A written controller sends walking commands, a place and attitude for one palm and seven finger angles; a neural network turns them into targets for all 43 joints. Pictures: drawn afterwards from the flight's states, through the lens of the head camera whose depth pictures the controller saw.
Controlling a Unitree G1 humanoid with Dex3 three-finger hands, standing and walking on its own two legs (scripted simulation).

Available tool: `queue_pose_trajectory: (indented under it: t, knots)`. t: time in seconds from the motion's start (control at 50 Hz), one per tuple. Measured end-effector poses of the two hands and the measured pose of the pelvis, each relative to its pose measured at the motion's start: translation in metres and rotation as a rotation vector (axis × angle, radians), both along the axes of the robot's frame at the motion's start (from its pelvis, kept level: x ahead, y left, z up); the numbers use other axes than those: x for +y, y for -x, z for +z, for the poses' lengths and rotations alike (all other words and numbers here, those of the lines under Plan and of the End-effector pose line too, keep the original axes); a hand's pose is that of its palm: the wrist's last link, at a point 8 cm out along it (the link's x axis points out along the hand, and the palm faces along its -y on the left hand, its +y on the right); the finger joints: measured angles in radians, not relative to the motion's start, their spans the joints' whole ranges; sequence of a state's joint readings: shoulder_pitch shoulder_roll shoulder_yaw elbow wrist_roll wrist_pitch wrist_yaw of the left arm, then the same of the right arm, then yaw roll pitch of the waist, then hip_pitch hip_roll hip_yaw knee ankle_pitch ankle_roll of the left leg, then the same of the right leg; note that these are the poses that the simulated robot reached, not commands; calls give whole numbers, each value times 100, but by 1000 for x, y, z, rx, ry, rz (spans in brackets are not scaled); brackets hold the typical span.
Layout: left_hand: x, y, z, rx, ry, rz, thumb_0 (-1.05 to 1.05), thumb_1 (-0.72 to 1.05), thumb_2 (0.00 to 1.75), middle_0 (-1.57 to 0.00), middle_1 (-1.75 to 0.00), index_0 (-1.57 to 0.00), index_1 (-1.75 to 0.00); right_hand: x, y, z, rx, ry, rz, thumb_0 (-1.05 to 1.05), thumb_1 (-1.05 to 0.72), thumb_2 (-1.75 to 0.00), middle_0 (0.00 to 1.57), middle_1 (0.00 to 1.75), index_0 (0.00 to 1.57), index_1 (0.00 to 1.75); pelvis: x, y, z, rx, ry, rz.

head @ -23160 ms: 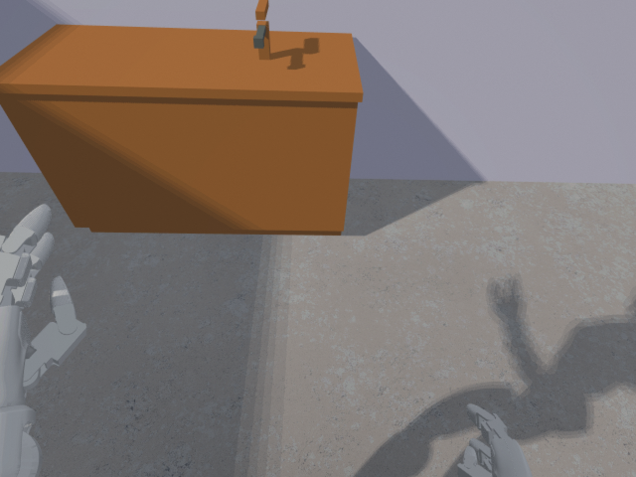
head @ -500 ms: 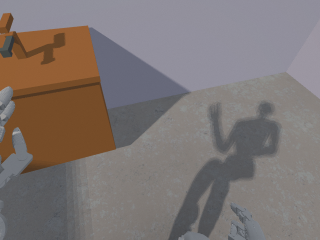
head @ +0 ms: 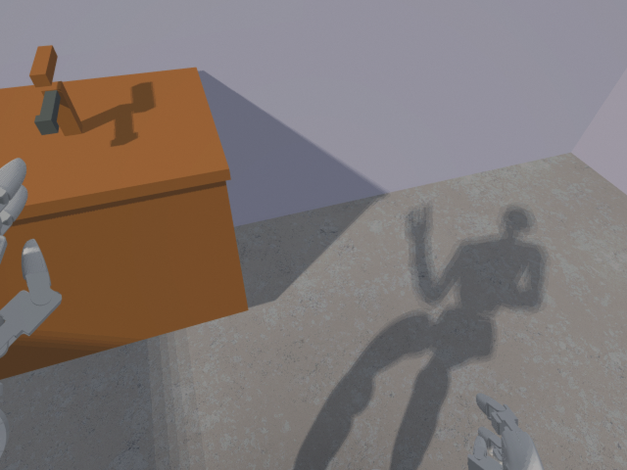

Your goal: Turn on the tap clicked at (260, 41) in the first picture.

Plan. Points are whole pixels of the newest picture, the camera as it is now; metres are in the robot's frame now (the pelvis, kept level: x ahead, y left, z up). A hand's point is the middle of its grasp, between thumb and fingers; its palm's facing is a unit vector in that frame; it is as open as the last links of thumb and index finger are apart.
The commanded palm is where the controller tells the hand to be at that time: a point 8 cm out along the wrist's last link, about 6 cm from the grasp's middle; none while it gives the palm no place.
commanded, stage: shuffle to correct the standing spot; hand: left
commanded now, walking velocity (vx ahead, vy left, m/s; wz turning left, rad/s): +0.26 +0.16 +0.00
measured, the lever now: (47, 124) +0.67 +0.55 +0.06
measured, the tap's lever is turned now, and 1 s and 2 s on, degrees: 0 0 0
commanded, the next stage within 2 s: come to a stop and stand still in 1.84 s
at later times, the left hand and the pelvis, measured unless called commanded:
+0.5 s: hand out of the picture +0.30 +0.35 +0.18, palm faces +0.43 -0.81 -0.39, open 7.4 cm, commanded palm +0.24 +0.39 +0.19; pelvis +0.08 +0.11 -0.01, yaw +0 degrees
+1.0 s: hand out of the picture +0.38 +0.40 +0.18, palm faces +0.43 -0.82 -0.37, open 7.4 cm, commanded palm +0.32 +0.44 +0.19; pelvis +0.17 +0.16 +0.01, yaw +1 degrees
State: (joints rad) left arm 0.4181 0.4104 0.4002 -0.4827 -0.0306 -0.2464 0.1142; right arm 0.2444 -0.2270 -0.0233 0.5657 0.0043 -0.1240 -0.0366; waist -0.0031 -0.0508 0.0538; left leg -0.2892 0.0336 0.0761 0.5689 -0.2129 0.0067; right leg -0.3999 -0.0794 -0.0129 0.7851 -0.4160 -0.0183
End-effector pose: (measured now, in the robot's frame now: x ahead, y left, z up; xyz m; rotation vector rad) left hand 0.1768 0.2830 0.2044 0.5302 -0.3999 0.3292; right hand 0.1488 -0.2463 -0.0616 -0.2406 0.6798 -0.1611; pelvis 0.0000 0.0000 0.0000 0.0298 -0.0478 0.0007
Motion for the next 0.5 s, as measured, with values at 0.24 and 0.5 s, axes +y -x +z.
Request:
queue_pose_trajectory:
  t: [0.24, 0.5]
  knots:
    - [29, -19, -6, 14, 20, 55, 2, 89, 90, -21, -30, -21, -30, 68, -25, -39, 122, -106, 97, 2, -90, -90, 20, 30, 20, 30, 33, -32, -5, 11, 32, 32]
    - [110, -78, -14, -1, 31, 37, 1, 89, 90, -21, -30, -21, -30, 110, -87, -12, 38, 9, 26, 2, -90, -90, 20, 30, 20, 30, 106, -78, -7, 5, 7, 7]
